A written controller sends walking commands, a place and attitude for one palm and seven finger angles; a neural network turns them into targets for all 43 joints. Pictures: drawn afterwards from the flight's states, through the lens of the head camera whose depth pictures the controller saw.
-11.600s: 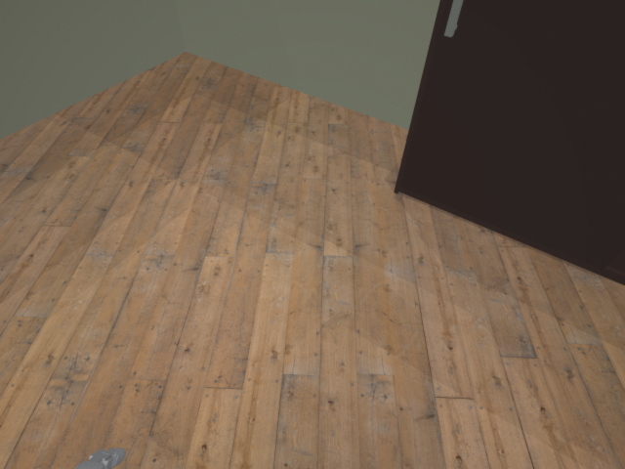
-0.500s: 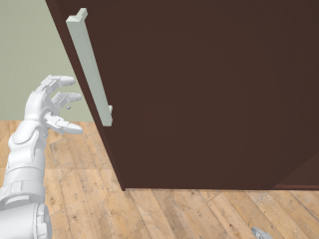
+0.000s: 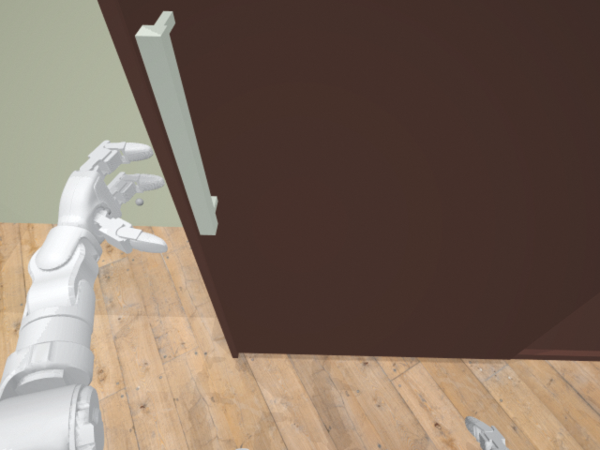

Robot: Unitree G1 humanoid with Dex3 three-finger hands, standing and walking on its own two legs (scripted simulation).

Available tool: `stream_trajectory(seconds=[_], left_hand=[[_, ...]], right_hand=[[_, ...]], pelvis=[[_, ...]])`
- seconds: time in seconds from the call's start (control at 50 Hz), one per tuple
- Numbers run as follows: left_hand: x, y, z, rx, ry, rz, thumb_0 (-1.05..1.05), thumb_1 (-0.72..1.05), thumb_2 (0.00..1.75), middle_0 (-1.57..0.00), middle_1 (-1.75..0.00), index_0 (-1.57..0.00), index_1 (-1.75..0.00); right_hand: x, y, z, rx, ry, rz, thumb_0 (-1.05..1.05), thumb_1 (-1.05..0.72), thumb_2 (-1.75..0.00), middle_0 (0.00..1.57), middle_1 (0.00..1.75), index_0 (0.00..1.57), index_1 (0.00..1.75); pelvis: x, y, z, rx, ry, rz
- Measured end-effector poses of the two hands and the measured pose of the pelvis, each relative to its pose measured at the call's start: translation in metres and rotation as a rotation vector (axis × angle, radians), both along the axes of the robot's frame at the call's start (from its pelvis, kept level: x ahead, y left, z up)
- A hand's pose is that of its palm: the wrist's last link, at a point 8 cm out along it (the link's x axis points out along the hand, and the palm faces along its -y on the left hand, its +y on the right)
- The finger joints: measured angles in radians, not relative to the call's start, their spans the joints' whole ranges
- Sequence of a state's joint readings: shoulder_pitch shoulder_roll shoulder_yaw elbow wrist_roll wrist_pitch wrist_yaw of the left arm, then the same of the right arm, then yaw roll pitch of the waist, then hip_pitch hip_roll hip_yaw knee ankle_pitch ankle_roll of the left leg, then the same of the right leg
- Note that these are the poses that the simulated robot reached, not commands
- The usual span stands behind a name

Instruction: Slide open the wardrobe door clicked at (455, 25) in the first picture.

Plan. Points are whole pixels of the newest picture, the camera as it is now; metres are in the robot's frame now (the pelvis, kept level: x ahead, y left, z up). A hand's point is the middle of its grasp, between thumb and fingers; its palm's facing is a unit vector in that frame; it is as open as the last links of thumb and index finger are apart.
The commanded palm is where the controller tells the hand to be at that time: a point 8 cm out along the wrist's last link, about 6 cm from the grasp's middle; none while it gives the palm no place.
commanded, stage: move the hooked fingers beside the handle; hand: left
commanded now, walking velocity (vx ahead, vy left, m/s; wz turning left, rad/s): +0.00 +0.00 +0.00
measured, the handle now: (191, 143) +0.46 +0.16 +0.17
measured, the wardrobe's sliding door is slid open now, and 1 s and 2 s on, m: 0.00 0.00 0.00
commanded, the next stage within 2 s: feel for the door with the fingertips in 0.26 s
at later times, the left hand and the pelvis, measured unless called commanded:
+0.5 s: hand (153, 201) +0.40 +0.21 +0.13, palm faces -0.01 -1.00 +0.00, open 14.0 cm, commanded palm +0.37 +0.26 +0.13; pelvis +0.00 +0.00 +0.00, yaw +0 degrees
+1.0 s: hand (167, 196) +0.40 +0.19 +0.13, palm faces +0.01 -1.00 -0.01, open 14.0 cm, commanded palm +0.38 +0.24 +0.13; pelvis +0.00 -0.01 +0.00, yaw +0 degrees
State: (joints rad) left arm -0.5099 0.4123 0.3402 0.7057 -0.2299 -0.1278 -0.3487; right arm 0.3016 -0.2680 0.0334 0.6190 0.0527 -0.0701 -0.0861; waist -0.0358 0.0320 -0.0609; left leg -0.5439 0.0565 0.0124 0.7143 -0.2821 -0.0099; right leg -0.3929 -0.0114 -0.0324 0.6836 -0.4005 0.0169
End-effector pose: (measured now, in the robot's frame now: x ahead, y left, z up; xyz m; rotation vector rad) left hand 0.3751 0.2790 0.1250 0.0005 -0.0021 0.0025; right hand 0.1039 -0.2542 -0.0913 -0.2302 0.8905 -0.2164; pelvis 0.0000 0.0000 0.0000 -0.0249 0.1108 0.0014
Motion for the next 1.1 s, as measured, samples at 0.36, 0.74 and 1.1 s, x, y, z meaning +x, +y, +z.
stream_trajectory(seconds=[0.36, 0.74, 1.1], left_hand=[[-0.001, -0.005, 0.002, 0.01, -0.009, -0.001, -0.01, -0.5, 0.3, -0.3, -1.2, -0.3, -1.2], [-0.002, -0.04, 0.001, 0.005, -0.01, -0.012, -0.01, -0.5, 0.3, -0.3, -1.2, -0.31, -1.2], [0.007, -0.035, 0.007, 0.0, -0.013, 0.0, -0.01, -0.5, 0.3, -0.3, -1.2, -0.31, -1.2]], right_hand=[[-0.002, -0.005, -0.002, 0.002, 0.013, -0.009, 0.01, -0.9, -0.89, 0.2, 0.3, 0.21, 0.3], [0.011, -0.005, 0.0, 0.031, -0.027, 0.002, 0.01, -0.9, -0.89, 0.2, 0.3, 0.2, 0.3], [0.001, -0.012, -0.003, 0.013, 0.009, -0.011, 0.01, -0.9, -0.89, 0.2, 0.3, 0.2, 0.3]], pelvis=[[0.003, -0.002, 0.001, 0.003, -0.004, -0.003], [0.004, -0.008, 0.002, 0.01, -0.018, -0.004], [0.001, -0.011, 0.002, 0.01, -0.017, 0.0]])
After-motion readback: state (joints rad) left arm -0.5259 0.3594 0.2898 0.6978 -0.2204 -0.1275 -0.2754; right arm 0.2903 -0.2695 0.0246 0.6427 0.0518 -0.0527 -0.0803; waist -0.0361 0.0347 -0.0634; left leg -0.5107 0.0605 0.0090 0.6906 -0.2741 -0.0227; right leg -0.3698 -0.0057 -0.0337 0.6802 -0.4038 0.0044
